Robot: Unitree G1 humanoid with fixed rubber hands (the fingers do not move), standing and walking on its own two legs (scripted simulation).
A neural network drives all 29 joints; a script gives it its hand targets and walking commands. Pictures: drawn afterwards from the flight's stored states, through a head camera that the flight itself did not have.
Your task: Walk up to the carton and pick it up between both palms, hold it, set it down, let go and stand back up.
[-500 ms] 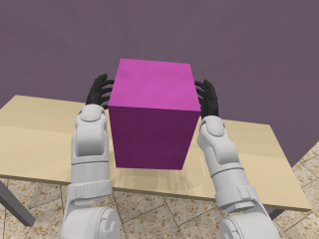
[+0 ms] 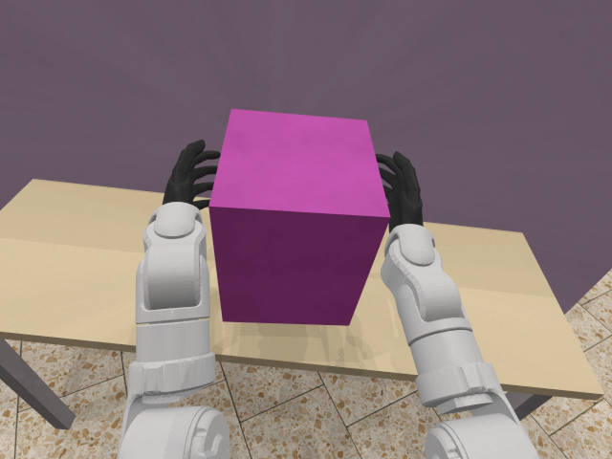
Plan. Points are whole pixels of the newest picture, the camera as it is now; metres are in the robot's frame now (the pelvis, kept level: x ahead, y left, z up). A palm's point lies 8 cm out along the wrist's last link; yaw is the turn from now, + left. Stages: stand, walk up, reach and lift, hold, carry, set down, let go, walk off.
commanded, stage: hold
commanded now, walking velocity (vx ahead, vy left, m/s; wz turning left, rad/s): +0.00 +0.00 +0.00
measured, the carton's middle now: (293, 222) +0.38 +0.01 +0.14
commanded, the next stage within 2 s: none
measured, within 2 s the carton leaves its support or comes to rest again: neither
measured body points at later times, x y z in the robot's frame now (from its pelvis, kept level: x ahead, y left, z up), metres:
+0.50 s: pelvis +0.00 -0.01 +0.00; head -0.04 +0.02 +0.45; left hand +0.37 +0.14 +0.18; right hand +0.36 -0.13 +0.18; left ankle +0.03 +0.12 -0.75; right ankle +0.03 -0.11 -0.75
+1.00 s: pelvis +0.00 +0.00 +0.00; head -0.03 +0.03 +0.45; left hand +0.37 +0.14 +0.18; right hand +0.37 -0.12 +0.17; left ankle +0.03 +0.12 -0.75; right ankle +0.03 -0.11 -0.75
